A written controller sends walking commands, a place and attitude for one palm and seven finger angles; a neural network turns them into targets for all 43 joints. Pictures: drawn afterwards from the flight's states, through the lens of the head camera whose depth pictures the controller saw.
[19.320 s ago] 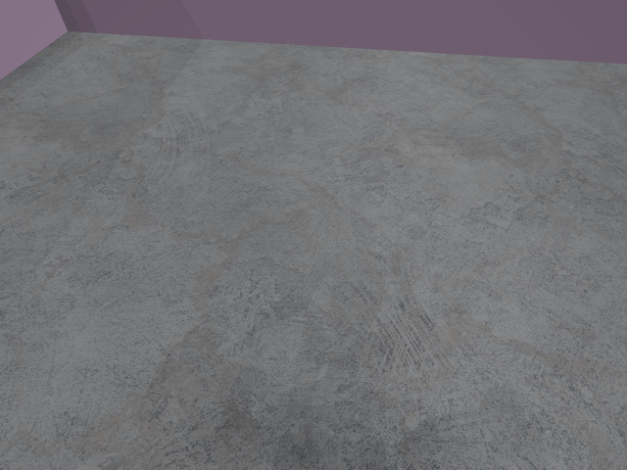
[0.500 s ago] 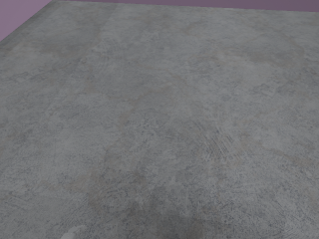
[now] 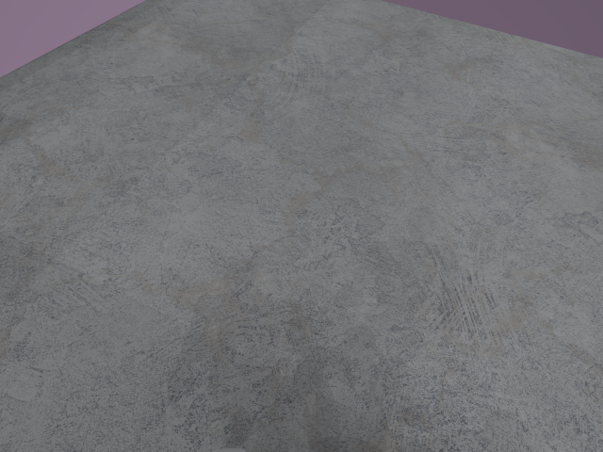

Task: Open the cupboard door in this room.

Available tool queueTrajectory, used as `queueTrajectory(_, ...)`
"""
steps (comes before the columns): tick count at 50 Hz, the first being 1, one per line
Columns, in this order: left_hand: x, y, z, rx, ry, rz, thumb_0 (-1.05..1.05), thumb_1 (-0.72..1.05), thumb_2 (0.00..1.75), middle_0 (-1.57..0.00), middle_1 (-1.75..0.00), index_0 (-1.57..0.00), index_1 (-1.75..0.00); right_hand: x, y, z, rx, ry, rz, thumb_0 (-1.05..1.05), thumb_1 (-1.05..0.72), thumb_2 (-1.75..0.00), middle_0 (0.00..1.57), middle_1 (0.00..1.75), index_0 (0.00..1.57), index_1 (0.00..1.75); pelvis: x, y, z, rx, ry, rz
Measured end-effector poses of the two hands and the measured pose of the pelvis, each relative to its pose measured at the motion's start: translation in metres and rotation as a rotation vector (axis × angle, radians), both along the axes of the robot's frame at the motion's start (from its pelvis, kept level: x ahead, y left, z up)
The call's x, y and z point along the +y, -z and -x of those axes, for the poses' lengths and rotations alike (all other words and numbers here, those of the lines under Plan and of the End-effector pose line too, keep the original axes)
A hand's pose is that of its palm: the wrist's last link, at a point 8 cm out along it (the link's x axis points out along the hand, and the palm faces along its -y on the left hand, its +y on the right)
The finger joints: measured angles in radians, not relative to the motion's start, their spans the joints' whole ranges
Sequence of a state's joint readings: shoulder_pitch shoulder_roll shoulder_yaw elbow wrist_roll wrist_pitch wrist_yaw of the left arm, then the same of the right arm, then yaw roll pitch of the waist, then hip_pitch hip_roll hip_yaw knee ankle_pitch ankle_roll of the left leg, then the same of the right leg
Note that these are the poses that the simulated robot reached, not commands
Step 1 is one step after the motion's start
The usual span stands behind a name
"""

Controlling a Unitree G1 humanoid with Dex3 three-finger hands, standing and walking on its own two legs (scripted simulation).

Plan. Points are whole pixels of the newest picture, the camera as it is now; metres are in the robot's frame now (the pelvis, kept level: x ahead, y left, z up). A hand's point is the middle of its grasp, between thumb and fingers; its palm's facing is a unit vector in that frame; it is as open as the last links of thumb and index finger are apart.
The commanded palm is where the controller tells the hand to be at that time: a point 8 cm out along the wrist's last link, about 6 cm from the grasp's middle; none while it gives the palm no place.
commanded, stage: turn or walk to find it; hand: left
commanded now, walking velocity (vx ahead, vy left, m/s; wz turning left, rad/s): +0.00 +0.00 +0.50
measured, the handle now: out of the picture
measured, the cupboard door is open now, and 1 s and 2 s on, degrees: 0 0 0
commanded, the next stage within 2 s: none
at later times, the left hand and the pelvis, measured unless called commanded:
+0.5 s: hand out of the picture +0.06 +0.18 -0.13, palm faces +0.24 -0.93 -0.29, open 7.4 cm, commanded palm none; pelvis -0.01 -0.04 +0.01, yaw +15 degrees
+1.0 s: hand out of the picture -0.13 +0.19 -0.17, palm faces +0.55 -0.80 -0.25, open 7.4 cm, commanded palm none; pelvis -0.04 -0.01 +0.01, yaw +31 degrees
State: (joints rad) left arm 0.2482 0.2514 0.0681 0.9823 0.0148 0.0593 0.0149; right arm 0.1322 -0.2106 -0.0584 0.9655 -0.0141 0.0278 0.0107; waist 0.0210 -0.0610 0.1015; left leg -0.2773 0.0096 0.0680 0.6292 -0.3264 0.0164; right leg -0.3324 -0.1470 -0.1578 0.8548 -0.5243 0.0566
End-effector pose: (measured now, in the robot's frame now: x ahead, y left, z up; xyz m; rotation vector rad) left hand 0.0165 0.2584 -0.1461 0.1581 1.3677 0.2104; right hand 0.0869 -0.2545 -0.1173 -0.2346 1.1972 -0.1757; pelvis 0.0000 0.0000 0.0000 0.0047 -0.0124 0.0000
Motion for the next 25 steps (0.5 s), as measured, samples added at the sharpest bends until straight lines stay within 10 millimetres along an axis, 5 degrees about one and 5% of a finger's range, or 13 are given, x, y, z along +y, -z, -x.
queueTrajectory(11,0.018,-0.029,-0.024,-0.132,-0.056,-0.029,0.01,0.91,0.90,-0.20,-0.30,-0.19,-0.30,0.022,-0.013,-0.019,-0.024,-0.096,-0.020,0.01,-0.90,-0.90,0.20,0.30,0.21,0.30,0.005,-0.017,0.004,0.010,-0.100,0.020)
queueTrajectory(20,-0.016,-0.044,-0.048,-0.263,-0.072,-0.079,0.00,0.91,0.90,-0.20,-0.30,-0.20,-0.30,-0.008,0.017,-0.002,0.058,-0.117,-0.072,0.01,-0.90,-0.90,0.20,0.30,0.21,0.30,-0.029,-0.007,0.005,0.020,-0.200,-0.010)
queueTrajectory(25,-0.041,-0.052,-0.022,-0.262,-0.123,-0.097,0.00,0.91,0.90,-0.20,-0.30,-0.20,-0.30,-0.027,0.024,-0.004,0.109,-0.151,-0.079,0.01,-0.90,-0.90,0.20,0.30,0.21,0.30,-0.045,-0.010,0.007,0.004,-0.263,-0.022)
